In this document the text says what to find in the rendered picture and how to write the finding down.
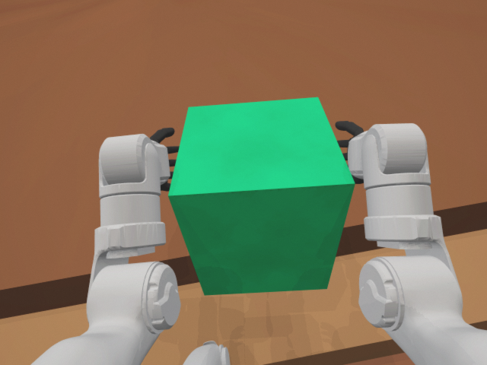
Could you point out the left robot hand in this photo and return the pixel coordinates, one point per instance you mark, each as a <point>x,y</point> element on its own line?
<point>159,136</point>

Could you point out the robot left forearm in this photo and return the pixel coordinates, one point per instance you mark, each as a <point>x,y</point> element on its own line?
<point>132,169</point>

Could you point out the robot left thigh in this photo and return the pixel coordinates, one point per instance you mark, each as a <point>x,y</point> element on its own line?
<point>210,354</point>

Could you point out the robot right upper arm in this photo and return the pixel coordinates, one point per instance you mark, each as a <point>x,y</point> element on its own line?
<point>417,301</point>

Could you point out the robot left upper arm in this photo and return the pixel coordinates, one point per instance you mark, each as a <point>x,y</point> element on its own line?
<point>129,306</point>

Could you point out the carton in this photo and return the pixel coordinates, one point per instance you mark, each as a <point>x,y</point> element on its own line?
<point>261,192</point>

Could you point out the robot right forearm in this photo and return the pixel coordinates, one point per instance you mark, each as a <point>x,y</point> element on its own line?
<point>392,159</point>

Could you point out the right robot hand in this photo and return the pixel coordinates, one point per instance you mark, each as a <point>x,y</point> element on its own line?
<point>353,129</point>

